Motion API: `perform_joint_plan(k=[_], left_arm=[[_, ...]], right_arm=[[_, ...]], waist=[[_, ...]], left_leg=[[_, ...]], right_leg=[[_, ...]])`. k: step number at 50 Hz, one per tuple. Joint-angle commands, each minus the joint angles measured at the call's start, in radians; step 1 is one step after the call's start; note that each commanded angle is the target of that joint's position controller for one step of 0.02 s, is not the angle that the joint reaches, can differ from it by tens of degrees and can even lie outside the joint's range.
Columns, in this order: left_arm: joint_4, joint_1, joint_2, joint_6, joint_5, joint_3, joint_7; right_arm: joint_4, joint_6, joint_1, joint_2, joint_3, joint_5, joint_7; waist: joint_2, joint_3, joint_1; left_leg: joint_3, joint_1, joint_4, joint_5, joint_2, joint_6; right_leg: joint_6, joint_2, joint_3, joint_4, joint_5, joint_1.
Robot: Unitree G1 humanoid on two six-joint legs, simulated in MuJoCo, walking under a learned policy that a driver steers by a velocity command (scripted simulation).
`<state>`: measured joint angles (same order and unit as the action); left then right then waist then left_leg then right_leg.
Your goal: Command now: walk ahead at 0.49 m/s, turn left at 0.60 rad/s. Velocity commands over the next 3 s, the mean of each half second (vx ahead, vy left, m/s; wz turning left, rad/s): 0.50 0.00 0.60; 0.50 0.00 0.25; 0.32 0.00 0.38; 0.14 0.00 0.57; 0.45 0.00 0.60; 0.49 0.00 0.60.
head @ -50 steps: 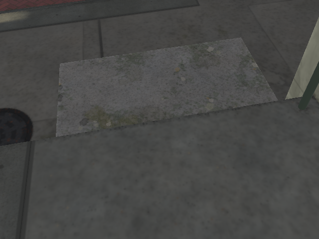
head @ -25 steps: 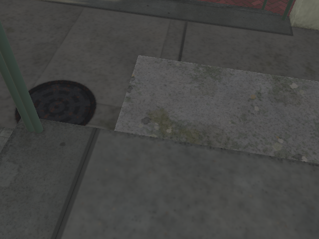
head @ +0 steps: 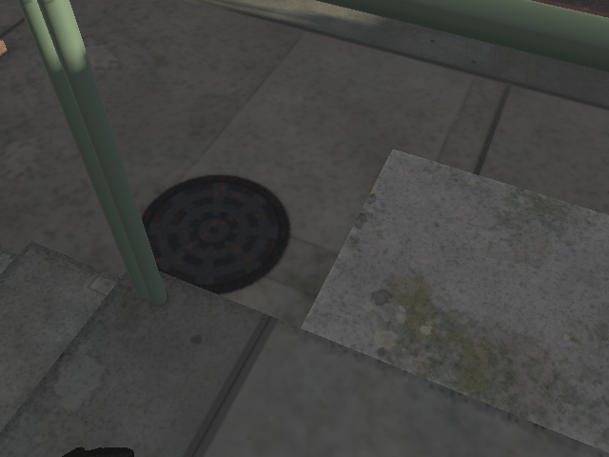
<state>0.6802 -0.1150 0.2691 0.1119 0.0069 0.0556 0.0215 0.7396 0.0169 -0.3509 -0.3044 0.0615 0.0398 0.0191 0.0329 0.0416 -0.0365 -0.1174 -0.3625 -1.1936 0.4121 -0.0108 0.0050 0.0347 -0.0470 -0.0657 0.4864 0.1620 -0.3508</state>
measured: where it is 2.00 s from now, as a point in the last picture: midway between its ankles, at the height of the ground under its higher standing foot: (157, 418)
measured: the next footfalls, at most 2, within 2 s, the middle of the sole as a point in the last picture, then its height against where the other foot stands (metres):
left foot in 0.36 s outside the picture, level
right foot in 0.84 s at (281, 392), level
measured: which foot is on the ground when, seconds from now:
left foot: up 0.00-0.34, down 0.36-0.88, up 0.90-1.00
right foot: down 0.00-0.36, up 0.38-0.82, down 0.84-1.00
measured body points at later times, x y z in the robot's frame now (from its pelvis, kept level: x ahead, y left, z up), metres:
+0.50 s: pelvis +0.24 +0.08 +0.00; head +0.28 +0.10 +0.45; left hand +0.31 +0.39 -0.10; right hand +0.45 -0.14 -0.09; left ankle +0.26 +0.16 -0.73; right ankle +0.21 -0.10 -0.64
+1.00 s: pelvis +0.49 +0.11 +0.00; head +0.51 +0.10 +0.45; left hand +0.50 +0.39 -0.09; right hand +0.68 -0.09 -0.13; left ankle +0.34 +0.20 -0.60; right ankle +0.57 +0.04 -0.73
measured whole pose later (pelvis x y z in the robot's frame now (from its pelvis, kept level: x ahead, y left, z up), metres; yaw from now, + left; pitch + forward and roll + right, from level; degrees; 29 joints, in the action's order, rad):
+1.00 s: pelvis +0.49 +0.11 +0.00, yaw +23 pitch +0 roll +2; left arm 0.71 -0.24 0.21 0.06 0.01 0.04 0.04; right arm 0.79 0.01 -0.28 -0.27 0.05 0.04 -0.02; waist 0.03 0.03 0.02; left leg -0.09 -0.43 -1.35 0.51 -0.09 0.03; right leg 0.05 0.00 -0.02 0.55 0.22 -0.32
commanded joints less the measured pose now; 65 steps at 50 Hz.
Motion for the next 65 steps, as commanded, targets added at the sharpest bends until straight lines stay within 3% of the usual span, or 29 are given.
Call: perform_joint_plan(k=[1, 11, 15, 18, 19, 20, 21, 22, 24, 26, 30, 34, 40, 41, 42, 43, 44, 45, 46, 47, 48, 50, 51, 55, 57, 58, 59, 63, 65], left_arm=[[-0.024, -0.052, 0.084, 0.011, 0.005, 0.028, -0.008], [0.009, -0.057, 0.188, -0.036, -0.013, 0.058, -0.017], [0.026, -0.096, 0.239, -0.053, -0.071, 0.085, -0.018], [0.026, -0.093, 0.218, -0.080, -0.072, 0.080, -0.017], [0.003, -0.126, 0.140, -0.081, -0.034, 0.051, -0.026], [-0.073, -0.131, 0.049, -0.064, 0.002, 0.015, -0.027], [-0.084, -0.013, 0.168, -0.041, -0.038, 0.037, -0.016], [-0.106, 0.012, 0.163, -0.024, -0.062, 0.035, -0.009], [-0.083, -0.019, 0.143, -0.021, -0.035, 0.031, -0.020], [-0.060, -0.084, 0.155, -0.041, -0.026, 0.034, -0.025], [-0.087, -0.005, 0.060, -0.067, 0.001, -0.003, -0.021], [-0.073, -0.005, 0.062, -0.081, -0.001, -0.001, -0.012], [-0.115, 0.147, 0.102, -0.021, -0.023, 0.028, -0.012], [-0.110, 0.087, 0.079, -0.026, -0.005, 0.027, 0.004], [-0.112, 0.012, 0.074, -0.030, -0.005, 0.024, 0.008], [-0.076, -0.106, 0.115, -0.024, -0.006, 0.032, 0.020], [-0.023, -0.267, 0.172, -0.021, -0.019, 0.046, 0.022], [-0.009, -0.307, 0.100, -0.031, -0.034, 0.031, 0.035], [0.015, -0.341, 0.070, -0.035, -0.066, 0.023, 0.020], [0.033, -0.312, 0.069, -0.048, -0.058, 0.027, 0.013], [0.024, -0.276, 0.080, -0.039, -0.039, 0.027, 0.014], [0.022, -0.235, 0.045, -0.054, 0.064, -0.002, 0.013], [0.033, -0.223, 0.047, -0.055, 0.074, -0.008, 0.012], [0.086, -0.241, 0.028, -0.066, 0.041, -0.038, 0.020], [0.089, -0.258, 0.011, -0.069, 0.033, -0.056, 0.007], [0.106, -0.298, -0.017, -0.067, 0.045, -0.064, -0.005], [0.107, -0.342, 0.018, -0.051, 0.007, -0.048, -0.041], [0.053, -0.279, 0.040, -0.047, 0.020, -0.041, -0.105], [0.022, -0.191, 0.080, -0.063, 0.011, -0.026, -0.120]], right_arm=[[-0.083, 0.007, -0.005, -0.100, 0.041, 0.003, -0.001], [-0.171, 0.000, 0.208, -0.022, 0.001, -0.014, -0.042], [-0.213, -0.006, 0.263, -0.064, 0.013, -0.006, -0.047], [-0.151, -0.019, -0.007, -0.156, 0.072, -0.007, -0.026], [-0.143, -0.023, -0.111, -0.249, 0.098, 0.011, -0.011], [-0.179, -0.002, -0.050, -0.292, 0.083, 0.003, -0.024], [-0.169, 0.024, -0.037, -0.192, 0.056, 0.006, -0.042], [-0.144, 0.040, -0.008, -0.168, 0.048, -0.002, -0.047], [-0.149, 0.048, 0.104, -0.128, 0.033, -0.006, -0.044], [-0.153, 0.037, 0.136, -0.091, 0.017, -0.033, -0.020], [-0.087, 0.028, 0.066, -0.097, 0.012, -0.008, -0.006], [-0.010, 0.009, 0.010, -0.082, -0.007, -0.058, 0.001], [0.067, 0.028, -0.081, -0.111, 0.004, -0.034, -0.020], [0.064, 0.020, -0.056, -0.093, 0.000, -0.039, -0.031], [0.025, 0.009, 0.029, -0.022, -0.020, -0.039, -0.035], [-0.026, 0.016, 0.098, -0.058, -0.005, -0.033, -0.044], [-0.025, 0.025, -0.019, -0.053, 0.003, -0.009, -0.042], [-0.007, 0.027, -0.068, -0.055, 0.000, 0.006, -0.037], [0.017, 0.025, -0.079, -0.085, 0.011, 0.019, -0.033], [0.021, 0.023, -0.012, -0.058, 0.016, 0.030, -0.037], [-0.016, 0.024, 0.048, -0.058, 0.011, 0.029, -0.033], [-0.040, -0.026, 0.103, -0.045, 0.013, -0.011, -0.026], [-0.041, -0.051, 0.058, -0.032, 0.015, -0.006, -0.017], [-0.071, -0.108, 0.052, -0.033, 0.004, 0.028, -0.005], [-0.134, -0.127, 0.144, -0.021, -0.014, 0.000, 0.002], [-0.156, -0.122, 0.161, -0.016, -0.021, -0.004, 0.004], [-0.203, -0.099, 0.188, 0.055, -0.056, 0.005, 0.012], [-0.288, -0.056, 0.244, 0.017, -0.056, 0.023, 0.035], [-0.344, -0.046, 0.296, 0.058, -0.072, 0.004, 0.023]], waist=[[-0.123, -0.049, 0.031], [-0.057, -0.001, 0.063], [-0.074, -0.003, 0.060], [-0.043, -0.148, -0.097], [0.142, -0.211, -0.110], [0.271, -0.314, -0.019], [0.075, -0.266, -0.084], [0.066, -0.142, -0.043], [-0.041, -0.067, 0.024], [0.037, -0.082, 0.053], [0.009, -0.078, 0.018], [0.101, -0.033, 0.014], [0.057, 0.064, -0.038], [0.177, 0.052, 0.012], [0.099, -0.052, 0.083], [-0.028, -0.172, 0.139], [-0.311, -0.315, 0.127], [-0.406, -0.348, 0.138], [-0.339, -0.268, 0.133], [-0.184, -0.118, 0.120], [-0.075, 0.000, 0.106], [-0.136, -0.008, 0.103], [-0.152, -0.020, 0.071], [-0.175, -0.026, 0.032], [-0.126, 0.002, 0.045], [-0.098, 0.029, 0.054], [-0.185, 0.040, 0.050], [-0.118, 0.110, 0.043], [-0.122, 0.082, 0.035]], left_leg=[[-0.024, -0.230, -0.023, -0.073, 0.128, -0.016], [0.109, -0.179, 0.379, -0.355, 0.118, -0.010], [0.158, -0.183, 0.490, -0.210, 0.087, 0.043], [0.228, 0.234, 0.615, -0.225, -0.048, 0.129], [-0.064, 0.469, 0.660, -0.303, 0.125, 0.214], [-0.662, 0.645, 0.842, -0.039, 0.326, 0.403], [-0.653, 0.592, 0.936, 0.053, 0.339, 0.371], [-0.536, 0.503, 0.942, 0.021, 0.319, 0.338], [-0.351, 0.338, 0.925, -0.283, 0.234, 0.281], [-0.243, 0.291, 0.926, -0.615, 0.208, 0.294], [-0.094, 0.278, 0.930, -0.708, 0.155, 0.268], [-0.026, 0.228, 0.865, -0.792, 0.119, 0.191], [-0.161, 0.325, 0.839, -0.514, 0.205, 0.210], [-0.158, 0.347, 0.794, -0.570, 0.182, 0.180], [-0.148, 0.342, 0.720, -0.797, 0.139, 0.176], [-0.096, 0.238, 0.504, -0.680, 0.060, 0.152], [-0.040, -0.051, 0.198, -0.349, -0.034, 0.094], [-0.015, -0.195, -0.084, 0.167, -0.110, 0.023], [-0.064, -0.299, -0.256, 0.221, -0.085, 0.014], [-0.023, -0.372, -0.320, 0.196, -0.065, 0.004], [-0.022, -0.399, -0.220, 0.128, -0.030, 0.022], [0.021, -0.282, -0.360, 0.120, -0.065, 0.026], [0.002, -0.266, -0.403, 0.118, -0.070, 0.026], [0.020, -0.407, -0.621, 0.104, -0.088, 0.005], [0.031, -0.511, -0.633, 0.041, -0.082, -0.002], [-0.010, -0.578, -0.564, -0.008, -0.059, 0.011], [0.019, -0.713, -0.623, -0.010, -0.037, -0.002], [-0.024, -0.812, -0.511, -0.007, 0.046, -0.024], [0.048, -0.632, -0.196, -0.156, 0.096, -0.024]], right_leg=[[0.160, 0.306, 0.325, -0.285, -0.006, 0.208], [0.173, 0.291, -0.037, -0.276, -0.364, 0.229], [0.116, 0.332, -0.086, -0.184, -0.517, 0.387], [0.056, 0.284, -0.165, 0.250, -0.694, 0.293], [0.000, 0.210, -0.173, 0.587, -0.177, 0.040], [-0.050, -0.011, 0.015, 0.843, 0.510, -0.314], [-0.044, 0.030, 0.149, 0.878, 0.438, -0.401], [-0.027, 0.072, 0.133, 0.832, 0.351, -0.448], [-0.043, 0.148, 0.142, 0.685, 0.222, -0.350], [-0.074, 0.159, 0.132, 0.649, 0.209, -0.258], [-0.126, 0.139, 0.084, 0.448, 0.036, -0.232], [-0.095, 0.115, 0.068, 0.287, -0.178, -0.127], [-0.039, 0.087, 0.062, 0.113, -0.025, -0.183], [-0.026, 0.095, 0.069, 0.047, 0.023, -0.141], [-0.011, 0.094, 0.098, -0.024, -0.233, 0.048], [0.018, 0.153, 0.156, 0.027, -0.514, 0.266], [0.162, 0.291, 0.443, -0.018, -0.330, 0.586], [0.288, 0.407, 0.697, -0.128, -0.170, 0.651], [0.292, 0.431, 0.714, -0.155, -0.002, 0.587], [0.260, 0.398, 0.596, -0.144, 0.042, 0.460], [0.235, 0.348, 0.472, -0.151, 0.076, 0.318], [0.199, 0.340, 0.402, -0.205, -0.009, 0.138], [0.187, 0.324, 0.326, -0.191, -0.088, 0.099], [0.222, 0.304, 0.232, -0.193, -0.132, 0.134], [0.207, 0.303, 0.222, -0.217, -0.075, 0.205], [0.176, 0.289, 0.182, -0.175, -0.084, 0.248], [0.176, 0.302, 0.177, -0.183, -0.047, 0.350], [0.106, 0.358, 0.120, -0.156, -0.117, 0.321], [0.049, 0.306, -0.008, -0.147, -0.243, 0.194]])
